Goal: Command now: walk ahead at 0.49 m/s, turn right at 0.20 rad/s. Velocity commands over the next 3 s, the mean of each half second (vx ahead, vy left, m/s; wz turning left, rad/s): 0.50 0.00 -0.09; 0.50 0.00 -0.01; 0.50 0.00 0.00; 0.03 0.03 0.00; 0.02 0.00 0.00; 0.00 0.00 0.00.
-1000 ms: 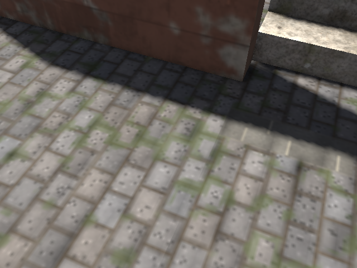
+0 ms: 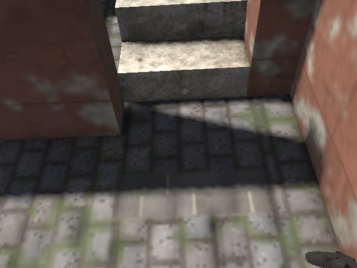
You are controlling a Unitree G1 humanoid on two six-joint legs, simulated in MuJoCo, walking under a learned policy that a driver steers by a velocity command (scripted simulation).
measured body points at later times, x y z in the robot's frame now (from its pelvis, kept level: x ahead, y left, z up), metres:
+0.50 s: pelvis +0.29 +0.01 +0.01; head +0.31 -0.01 +0.46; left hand +0.50 +0.23 -0.08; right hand +0.26 -0.27 -0.13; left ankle +0.18 +0.12 -0.73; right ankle +0.42 -0.12 -0.72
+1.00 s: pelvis +0.55 +0.01 +0.01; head +0.57 +0.01 +0.46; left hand +0.54 +0.31 -0.11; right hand +0.75 -0.23 -0.09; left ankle +0.72 +0.15 -0.70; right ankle +0.43 -0.11 -0.73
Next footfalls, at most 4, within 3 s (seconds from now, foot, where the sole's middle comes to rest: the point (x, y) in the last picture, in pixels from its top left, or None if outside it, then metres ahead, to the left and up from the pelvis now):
0.04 left None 0.21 0.12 -0.76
0.54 right None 0.47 -0.11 -0.76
1.06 left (174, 195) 0.76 0.14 -0.76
1.54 right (223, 151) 0.99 -0.07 -0.76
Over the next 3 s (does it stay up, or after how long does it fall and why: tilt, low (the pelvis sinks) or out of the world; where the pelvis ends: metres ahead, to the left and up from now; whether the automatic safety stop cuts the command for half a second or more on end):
stays up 0.92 0.08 0.01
